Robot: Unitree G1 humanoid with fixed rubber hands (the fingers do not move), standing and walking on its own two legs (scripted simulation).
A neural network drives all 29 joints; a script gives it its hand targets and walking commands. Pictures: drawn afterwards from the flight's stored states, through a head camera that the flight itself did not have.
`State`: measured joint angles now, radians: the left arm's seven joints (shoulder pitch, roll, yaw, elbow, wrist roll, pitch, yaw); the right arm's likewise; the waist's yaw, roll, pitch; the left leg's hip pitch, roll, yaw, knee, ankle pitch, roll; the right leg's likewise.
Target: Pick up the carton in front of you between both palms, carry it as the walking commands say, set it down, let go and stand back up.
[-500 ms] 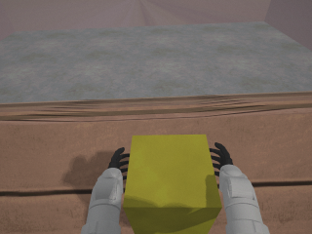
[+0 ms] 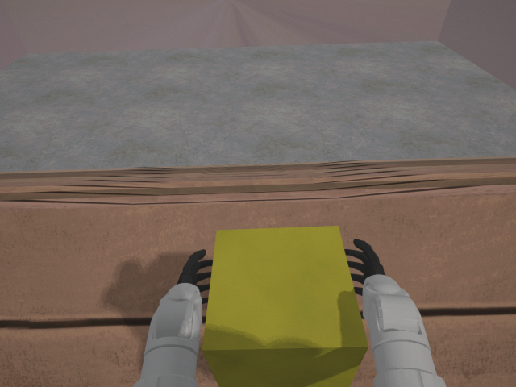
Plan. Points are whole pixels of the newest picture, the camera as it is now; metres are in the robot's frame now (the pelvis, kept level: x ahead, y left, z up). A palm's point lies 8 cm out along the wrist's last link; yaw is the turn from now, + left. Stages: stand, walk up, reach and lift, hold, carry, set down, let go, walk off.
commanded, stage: reach and lift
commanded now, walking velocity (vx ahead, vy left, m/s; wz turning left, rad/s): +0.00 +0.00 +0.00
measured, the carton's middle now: (280, 317) +0.28 +0.00 -0.05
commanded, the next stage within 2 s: hold in 0.26 s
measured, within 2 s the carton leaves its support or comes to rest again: neither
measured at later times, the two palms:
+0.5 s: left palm (185, 286) +0.28 +0.15 +0.05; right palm (379, 281) +0.28 -0.15 +0.06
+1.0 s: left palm (186, 283) +0.28 +0.15 +0.05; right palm (380, 280) +0.28 -0.15 +0.06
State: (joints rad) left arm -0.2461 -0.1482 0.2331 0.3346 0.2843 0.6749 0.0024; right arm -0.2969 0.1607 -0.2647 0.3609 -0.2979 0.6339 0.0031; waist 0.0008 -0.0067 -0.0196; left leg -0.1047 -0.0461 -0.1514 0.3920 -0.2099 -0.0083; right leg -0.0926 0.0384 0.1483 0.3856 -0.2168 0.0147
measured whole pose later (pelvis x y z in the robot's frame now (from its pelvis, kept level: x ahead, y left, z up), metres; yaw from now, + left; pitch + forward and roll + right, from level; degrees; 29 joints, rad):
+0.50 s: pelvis +0.00 +0.00 +0.00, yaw +0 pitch -7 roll +0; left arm -0.24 -0.15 0.20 0.23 0.26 0.77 0.01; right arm -0.27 0.15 -0.23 0.24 -0.27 0.73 0.00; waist 0.00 0.00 -0.01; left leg -0.04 -0.04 -0.14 0.35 -0.19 0.00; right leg -0.03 0.03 0.15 0.34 -0.19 0.02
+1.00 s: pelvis -0.01 +0.00 +0.00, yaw -1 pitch -7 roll +0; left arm -0.28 -0.16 0.22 0.25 0.28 0.77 0.00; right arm -0.30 0.16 -0.26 0.26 -0.28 0.73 0.00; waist 0.01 -0.01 0.00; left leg -0.04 -0.04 -0.12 0.37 -0.20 0.00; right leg -0.04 0.03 0.15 0.36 -0.20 0.02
